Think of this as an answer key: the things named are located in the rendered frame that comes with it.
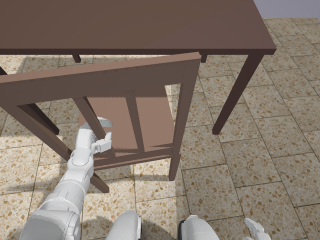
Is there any table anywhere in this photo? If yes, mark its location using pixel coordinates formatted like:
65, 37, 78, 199
0, 0, 277, 135

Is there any right robot hand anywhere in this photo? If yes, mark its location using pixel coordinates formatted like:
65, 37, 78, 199
242, 218, 271, 240

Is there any left robot forearm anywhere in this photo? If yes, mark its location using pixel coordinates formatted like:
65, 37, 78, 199
19, 147, 94, 240

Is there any left robot thigh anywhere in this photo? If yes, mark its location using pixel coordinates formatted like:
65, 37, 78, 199
105, 212, 142, 240

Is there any left robot hand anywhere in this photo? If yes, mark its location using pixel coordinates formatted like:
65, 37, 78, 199
75, 117, 113, 154

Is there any left robot upper arm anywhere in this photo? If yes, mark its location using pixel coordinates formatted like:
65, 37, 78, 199
22, 209, 80, 240

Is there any right robot shin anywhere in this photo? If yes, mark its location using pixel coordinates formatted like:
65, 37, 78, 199
185, 215, 198, 221

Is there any chair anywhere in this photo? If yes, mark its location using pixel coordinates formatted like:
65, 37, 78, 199
0, 52, 201, 194

